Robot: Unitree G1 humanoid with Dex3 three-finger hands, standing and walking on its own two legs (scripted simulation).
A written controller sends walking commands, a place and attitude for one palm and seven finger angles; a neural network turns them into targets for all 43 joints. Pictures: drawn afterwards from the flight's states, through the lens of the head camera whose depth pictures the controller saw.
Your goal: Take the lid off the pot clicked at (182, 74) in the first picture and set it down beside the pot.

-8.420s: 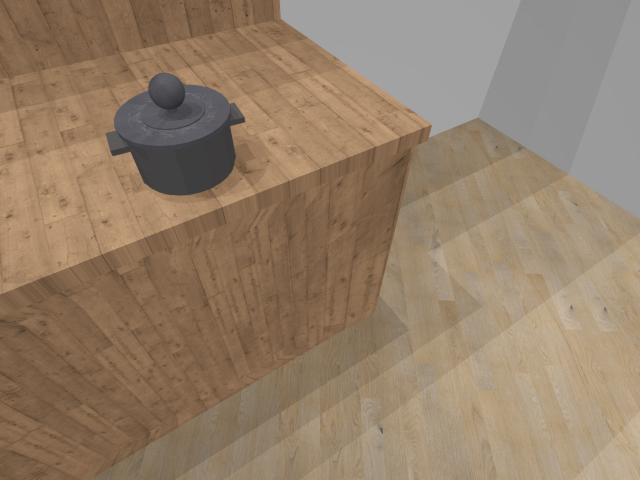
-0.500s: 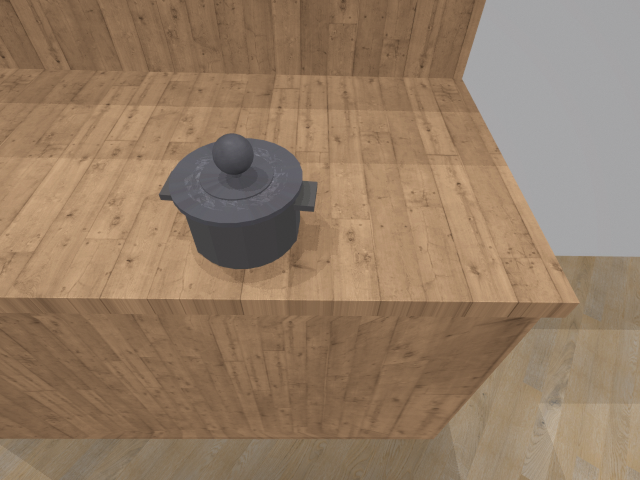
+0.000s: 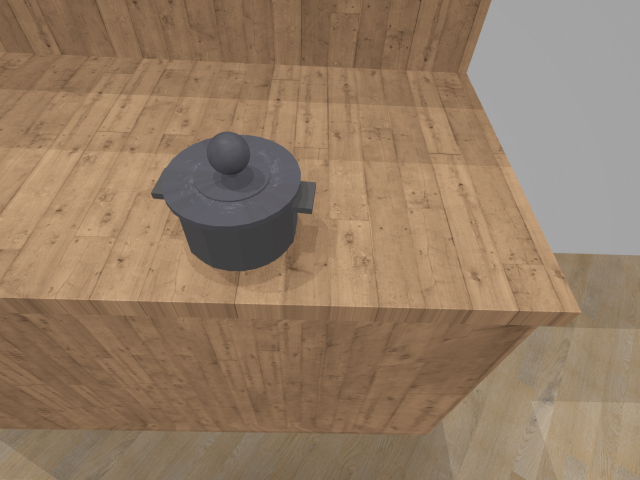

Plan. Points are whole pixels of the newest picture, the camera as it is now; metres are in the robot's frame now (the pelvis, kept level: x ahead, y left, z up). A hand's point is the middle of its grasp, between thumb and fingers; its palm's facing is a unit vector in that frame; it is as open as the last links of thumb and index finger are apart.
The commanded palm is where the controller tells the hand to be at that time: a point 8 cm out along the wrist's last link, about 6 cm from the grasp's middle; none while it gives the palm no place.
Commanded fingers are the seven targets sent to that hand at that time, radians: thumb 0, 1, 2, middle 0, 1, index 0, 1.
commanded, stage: look again from close up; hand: left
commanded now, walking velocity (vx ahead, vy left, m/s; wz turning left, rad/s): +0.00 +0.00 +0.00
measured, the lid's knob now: (228, 153) +0.45 +0.15 +0.17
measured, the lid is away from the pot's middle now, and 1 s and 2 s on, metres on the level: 0.00 0.00 0.00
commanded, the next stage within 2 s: lift the closed hand beside the body in 0.16 s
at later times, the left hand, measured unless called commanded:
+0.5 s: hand (173, 466) +0.14 +0.18 -0.05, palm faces +0.16 -0.94 -0.30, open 6.3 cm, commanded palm +0.07 +0.23 -0.01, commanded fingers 0.00 0.90 0.90 -0.77 -0.92 -0.77 -0.92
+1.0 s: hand out of the picture +0.09 +0.20 +0.06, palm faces +0.29 -0.89 -0.36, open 3.0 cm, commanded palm +0.03 +0.24 +0.10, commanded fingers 0.00 0.90 0.90 -1.30 -1.50 -1.30 -1.50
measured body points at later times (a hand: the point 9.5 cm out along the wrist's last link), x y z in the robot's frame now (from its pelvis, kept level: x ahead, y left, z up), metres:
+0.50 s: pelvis -0.02 -0.01 +0.00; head -0.04 -0.03 +0.45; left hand +0.13 +0.23 -0.03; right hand +0.14 -0.24 -0.10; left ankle -0.01 +0.07 -0.74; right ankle -0.04 -0.12 -0.74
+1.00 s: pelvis -0.04 -0.03 +0.01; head -0.06 -0.04 +0.45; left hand +0.07 +0.24 +0.09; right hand +0.16 -0.23 -0.07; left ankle -0.01 +0.07 -0.74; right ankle -0.04 -0.12 -0.74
